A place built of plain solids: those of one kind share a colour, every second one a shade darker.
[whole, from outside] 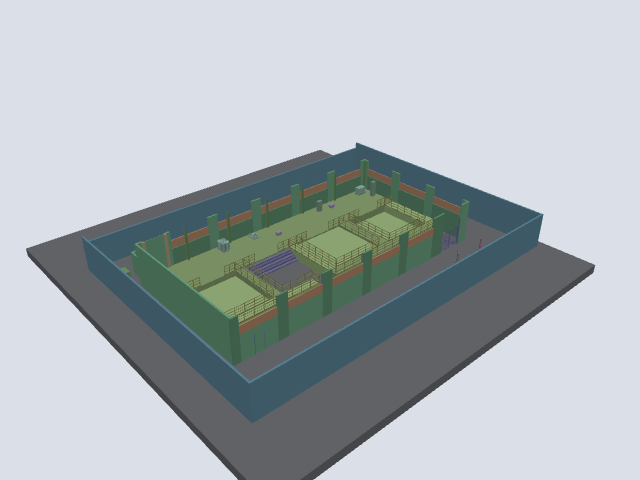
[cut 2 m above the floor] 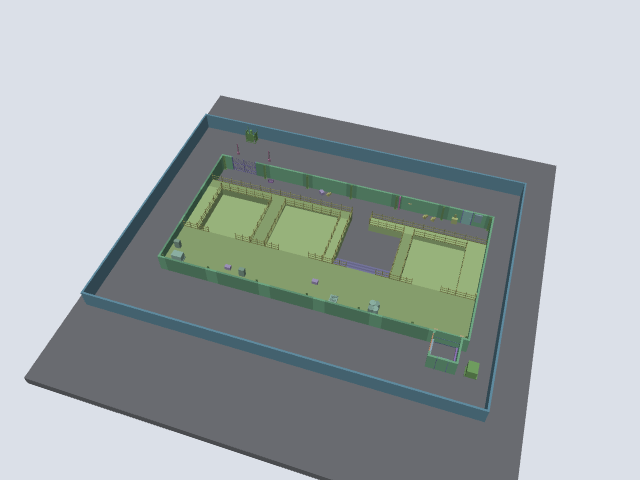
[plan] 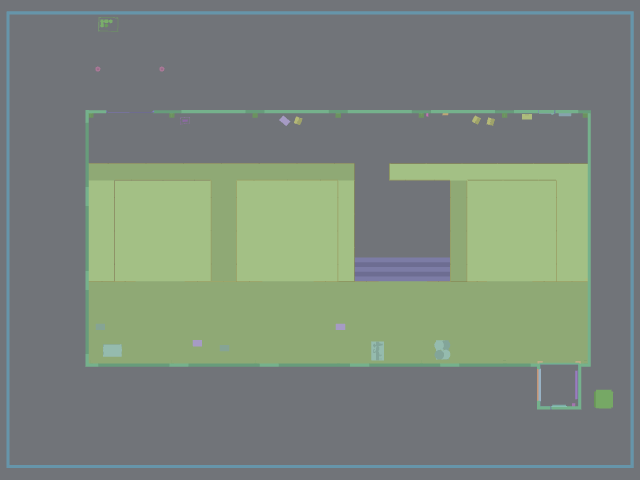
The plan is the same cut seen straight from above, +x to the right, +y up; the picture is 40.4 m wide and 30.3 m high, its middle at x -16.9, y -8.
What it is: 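A works' hall with a row of bays behind a railed edge, a stair in one of them; one tall room; a strip of floor behind the doors, a deck 1.01 m over it that fills the rest, and 3 sunk grounds in the deck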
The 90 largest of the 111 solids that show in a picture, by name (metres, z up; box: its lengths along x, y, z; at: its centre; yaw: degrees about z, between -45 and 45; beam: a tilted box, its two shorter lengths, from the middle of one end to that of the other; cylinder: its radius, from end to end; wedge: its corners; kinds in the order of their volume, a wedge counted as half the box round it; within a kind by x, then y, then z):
{
 "raised_floor_bank_1": {"box": [1.65, 6.35, 1.06], "at": [-30.68, -7.42, 0.48]},
 "raised_floor_bank_2": {"box": [6.05, 6.35, 0.16], "at": [-26.82, -7.42, 0.03]},
 "raised_floor_bank_3": {"box": [16.8, 1.1, 1.06], "at": [-23.1, -3.7, 0.48]},
 "raised_floor_bank_4": {"box": [1.65, 6.35, 1.06], "at": [-22.98, -7.42, 0.48]},
 "raised_floor_bank_5": {"box": [6.35, 6.35, 0.89], "at": [-18.98, -7.42, 0.4]},
 "raised_floor_bank_6": {"box": [31.5, 5.2, 1.06], "at": [-15.75, -13.2, 0.48]},
 "raised_floor_bank_7": {"box": [1.1, 6.35, 1.06], "at": [-15.25, -7.42, 0.48]},
 "raised_floor_bank_8": {"box": [1.1, 6.35, 1.06], "at": [-8.15, -7.42, 0.48]},
 "raised_floor_bank_9": {"box": [12.55, 1.1, 1.06], "at": [-6.28, -3.7, 0.48]},
 "raised_floor_bank_10": {"box": [5.6, 6.35, 0.45], "at": [-4.8, -7.42, 0.17]},
 "raised_floor_bank_11": {"box": [2.0, 6.35, 1.06], "at": [-1.0, -7.42, 0.48]},
 "yard_bound_1": {"box": [0.2, 28.84, 4.06], "at": [-36.59, -7.98, 1.98]},
 "yard_bound_2": {"box": [39.6, 0.2, 3.36], "at": [-16.89, -22.3, 1.63]},
 "yard_bound_3": {"box": [39.6, 0.2, 4.06], "at": [-16.89, 6.34, 1.98]},
 "yard_bound_4": {"box": [0.2, 28.84, 4.06], "at": [2.81, -7.98, 1.98]},
 "wall_1": {"box": [0.2, 0.81, 4.95], "at": [-31.6, -15.6, 2.42]},
 "wall_2": {"box": [0.2, 4.06, 2.95], "at": [-31.6, -13.18, 1.43]},
 "wall_3": {"box": [0.2, 1.21, 4.95], "at": [-31.6, -10.55, 2.42]},
 "wall_4": {"box": [0.2, 4.11, 2.95], "at": [-31.6, -7.9, 1.43]},
 "wall_5": {"box": [0.2, 1.21, 4.95], "at": [-31.6, -5.25, 2.42]},
 "wall_6": {"box": [0.2, 4.06, 2.95], "at": [-31.6, -2.62, 1.43]},
 "wall_7": {"box": [0.2, 0.81, 4.95], "at": [-31.6, -0.2, 2.42]},
 "wall_8": {"box": [0.81, 0.2, 4.95], "at": [-31.3, -15.9, 2.42]},
 "wall_9": {"box": [1.31, 0.2, 4.95], "at": [-31.05, 0.1, 2.42]},
 "wall_10": {"box": [4.51, 0.2, 2.95], "at": [-28.65, -15.9, 1.43]},
 "wall_11": {"box": [1.76, 0.2, 4.95], "at": [-26.52, 0.1, 2.42]},
 "wall_12": {"box": [1.21, 0.2, 4.95], "at": [-25.8, -15.9, 2.42]},
 "wall_13": {"box": [4.06, 0.2, 2.95], "at": [-23.62, 0.1, 1.43]},
 "wall_14": {"box": [4.51, 0.2, 2.95], "at": [-22.95, -15.9, 1.43]},
 "wall_15": {"box": [1.21, 0.2, 4.95], "at": [-21.0, 0.1, 2.42]},
 "wall_16": {"box": [1.21, 0.2, 4.95], "at": [-20.1, -15.9, 2.42]},
 "wall_17": {"box": [4.06, 0.2, 2.95], "at": [-18.38, 0.1, 1.43]},
 "wall_18": {"box": [4.51, 0.2, 2.95], "at": [-17.25, -15.9, 1.43]},
 "wall_19": {"box": [1.21, 0.2, 4.95], "at": [-15.75, 0.1, 2.42]},
 "wall_20": {"box": [1.21, 0.2, 4.95], "at": [-14.4, -15.9, 2.42]},
 "wall_21": {"box": [4.06, 0.2, 2.95], "at": [-13.12, 0.1, 1.43]},
 "wall_22": {"box": [4.51, 0.2, 2.95], "at": [-11.55, -15.9, 1.43]},
 "wall_23": {"box": [1.21, 0.2, 4.95], "at": [-10.5, 0.1, 2.42]},
 "wall_24": {"box": [1.21, 0.2, 4.95], "at": [-8.7, -15.9, 2.42]},
 "wall_25": {"box": [4.06, 0.2, 2.95], "at": [-7.88, 0.1, 1.43]},
 "wall_26": {"box": [4.51, 0.2, 2.95], "at": [-5.85, -15.9, 1.43]},
 "wall_27": {"box": [1.21, 0.2, 4.95], "at": [-5.25, 0.1, 2.42]},
 "wall_28": {"box": [0.61, 0.2, 4.95], "at": [-3.3, -15.9, 2.42]},
 "wall_29": {"box": [4.06, 0.2, 2.95], "at": [-2.62, 0.1, 1.43]},
 "wall_30": {"box": [2.8, 0.2, 2.55], "at": [-1.8, -18.6, 1.23]},
 "wall_31": {"box": [2.4, 0.06, 2.55], "at": [-1.8, -15.83, 1.23]},
 "wall_32": {"box": [2.52, 0.06, 4.95], "at": [-1.8, -15.77, 2.42]},
 "wall_33": {"box": [0.2, 2.9, 2.55], "at": [-0.5, -17.25, 1.23]},
 "wall_34": {"box": [0.8, 0.2, 4.95], "at": [-0.2, -15.9, 2.42]},
 "wall_35": {"box": [0.81, 0.2, 4.95], "at": [-0.2, 0.1, 2.42]},
 "wall_36": {"box": [0.2, 16.2, 4.95], "at": [0.1, -7.9, 2.42]},
 "door_landing_1": {"box": [6.02, 0.6, 0.89], "at": [-11.7, -10.6, 0.4]},
 "door_landing_2": {"box": [6.02, 0.9, 0.72], "at": [-11.7, -10.45, 0.31]},
 "door_landing_3": {"box": [6.02, 0.32, 0.55], "at": [-11.7, -9.86, 0.23]},
 "door_landing_4": {"box": [6.02, 0.32, 0.39], "at": [-11.7, -9.56, 0.14]},
 "door_landing_5": {"box": [6.02, 0.6, 0.22], "at": [-11.7, -9.4, 0.06]},
 "window_pane_1": {"box": [0.1, 4.05, 0.91], "at": [-31.65, -13.18, 3.34]},
 "window_pane_2": {"box": [0.1, 4.1, 0.91], "at": [-31.65, -7.9, 3.34]},
 "window_pane_3": {"box": [0.1, 4.05, 0.91], "at": [-31.65, -2.62, 3.34]},
 "window_pane_4": {"box": [4.5, 0.1, 0.91], "at": [-28.65, -15.95, 3.34]},
 "window_pane_5": {"box": [4.05, 0.1, 0.91], "at": [-23.62, 0.15, 3.34]},
 "window_pane_6": {"box": [4.5, 0.1, 0.91], "at": [-22.95, -15.95, 3.34]},
 "window_pane_7": {"box": [4.05, 0.1, 0.91], "at": [-18.38, 0.15, 3.34]},
 "window_pane_8": {"box": [4.5, 0.1, 0.91], "at": [-17.25, -15.95, 3.34]},
 "window_pane_9": {"box": [4.05, 0.1, 0.91], "at": [-13.12, 0.15, 3.34]},
 "window_pane_10": {"box": [4.5, 0.1, 0.91], "at": [-11.55, -15.95, 3.34]},
 "window_pane_11": {"box": [4.05, 0.1, 0.91], "at": [-7.88, 0.15, 3.34]},
 "window_pane_12": {"box": [4.5, 0.1, 0.91], "at": [-5.85, -15.95, 3.34]},
 "window_pane_13": {"box": [0.1, 2.0, 1.26], "at": [-3.15, -17.15, 1.52]},
 "window_pane_14": {"box": [4.05, 0.1, 0.91], "at": [-2.62, 0.15, 3.34]},
 "pallet_load_1": {"box": [1.11, 0.74, 0.74], "at": [-30.0, -14.97, 1.52]},
 "pallet_load_2": {"box": [0.8, 1.2, 0.2], "at": [-13.26, -15.01, 1.06]},
 "pallet_load_3": {"box": [0.2, 1.18, 0.2], "at": [-13.26, -15.01, 1.06]},
 "pallet_load_4": {"cylinder": 0.3, "from": [-9.38, -14.64, 1.15], "to": [-9.38, -14.64, 2.02]},
 "pallet_load_5": {"cylinder": 0.3, "from": [-9.37, -15.25, 1.15], "to": [-9.37, -15.25, 2.02]},
 "pallet_load_6": {"cylinder": 0.3, "from": [-8.98, -14.63, 1.15], "to": [-8.98, -14.63, 2.02]},
 "pallet_load_7": {"cylinder": 0.3, "from": [-8.97, -15.23, 1.15], "to": [-8.97, -15.23, 2.02]},
 "beyond_tote_tank_1": {"box": [0.98, 1.18, 1.02], "at": [1.0, -18.04, 0.63], "yaw": -0.5},
 "tote_stack_1": {"box": [0.6, 0.4, 1.92], "at": [-30.76, -13.49, 1.97]},
 "tote_stack_2": {"box": [0.6, 0.4, 1.32], "at": [-22.93, -14.82, 1.67]},
 "carton_1": {"box": [0.6, 0.4, 0.4], "at": [-24.64, -14.52, 1.21]},
 "carton_2": {"box": [0.6, 0.4, 0.45], "at": [-19.12, -0.47, 0.17], "yaw": -41.4},
 "carton_3": {"box": [0.6, 0.4, 0.4], "at": [-15.61, -13.48, 1.21]},
 "pier_1": {"box": [0.34, 0.17, 4.95], "at": [-3.0, -15.71, 2.42]},
 "fire_extinguisher_1": {"box": [0.64, 0.34, 0.79], "at": [-3.83, -0.22, 0.34]},
 "distribution_board_1": {"box": [0.8, 0.18, 1.1], "at": [-1.43, -0.09, 1.4]},
 "radiator_1": {"box": [0.14, 1.8, 0.6], "at": [-0.72, -17.15, 0.41]},
 "door_leaf_1": {"box": [1.0, 0.044, 2.15], "at": [-2.6, 0.0, 1.02]},
 "deck_rail_1": {"box": [16.74, 0.05, 0.05], "at": [-23.13, -3.18, 1.72]},
 "deck_rail_2": {"box": [16.74, 0.05, 0.05], "at": [-23.13, -3.18, 2.04]}
}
